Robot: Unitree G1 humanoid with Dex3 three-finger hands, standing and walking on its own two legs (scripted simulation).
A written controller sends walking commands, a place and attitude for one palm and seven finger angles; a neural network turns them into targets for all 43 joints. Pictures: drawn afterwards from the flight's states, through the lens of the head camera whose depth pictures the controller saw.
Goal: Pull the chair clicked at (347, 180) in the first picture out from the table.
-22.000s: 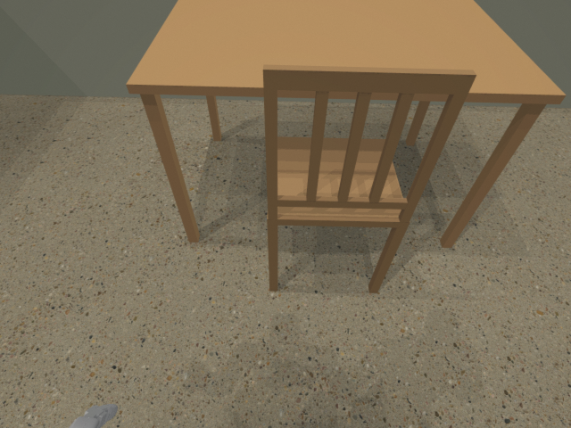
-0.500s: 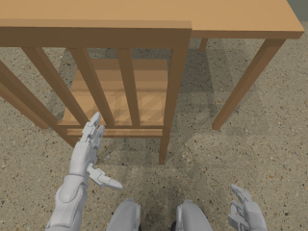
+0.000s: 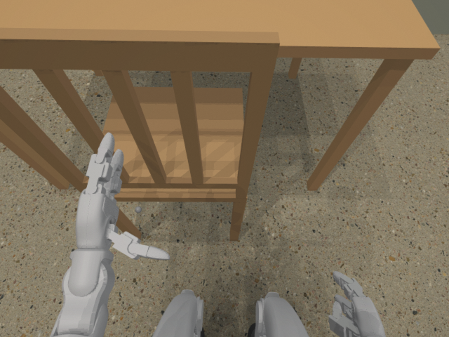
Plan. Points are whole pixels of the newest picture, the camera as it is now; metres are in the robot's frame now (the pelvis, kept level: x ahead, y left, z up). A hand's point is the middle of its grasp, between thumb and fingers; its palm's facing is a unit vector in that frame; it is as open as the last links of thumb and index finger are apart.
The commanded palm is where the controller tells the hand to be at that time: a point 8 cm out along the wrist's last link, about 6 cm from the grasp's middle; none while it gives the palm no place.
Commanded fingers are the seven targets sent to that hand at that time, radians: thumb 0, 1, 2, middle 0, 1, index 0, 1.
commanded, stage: aim the fingers beside a spindle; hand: left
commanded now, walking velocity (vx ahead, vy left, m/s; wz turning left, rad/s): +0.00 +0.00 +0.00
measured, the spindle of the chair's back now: (143, 139) +0.45 +0.17 +0.04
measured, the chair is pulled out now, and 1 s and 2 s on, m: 0.00 0.00 0.00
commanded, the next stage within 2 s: push the fingers through the gap in 1.20 s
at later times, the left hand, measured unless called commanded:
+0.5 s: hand (146, 219) +0.31 +0.15 -0.01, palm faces -0.04 -1.00 -0.01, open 17.0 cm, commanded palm +0.29 +0.20 +0.02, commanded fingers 0.00 -0.50 0.30 -0.06 -0.08 -0.06 -0.08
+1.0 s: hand (142, 220) +0.29 +0.14 +0.05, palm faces -0.01 -1.00 -0.04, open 16.9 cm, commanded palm +0.28 +0.21 +0.03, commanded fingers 0.00 -0.50 0.30 -0.06 -0.08 -0.06 -0.08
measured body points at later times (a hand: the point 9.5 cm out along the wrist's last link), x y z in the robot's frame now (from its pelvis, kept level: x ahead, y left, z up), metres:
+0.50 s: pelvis +0.00 +0.01 +0.00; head +0.12 +0.01 +0.43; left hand +0.31 +0.21 -0.01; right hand +0.17 -0.23 -0.11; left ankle +0.01 +0.10 -0.63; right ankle +0.02 -0.11 -0.63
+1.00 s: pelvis +0.00 +0.01 +0.00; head +0.11 +0.01 +0.44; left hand +0.29 +0.19 +0.06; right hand +0.17 -0.24 -0.10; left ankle +0.01 +0.11 -0.63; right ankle +0.02 -0.11 -0.63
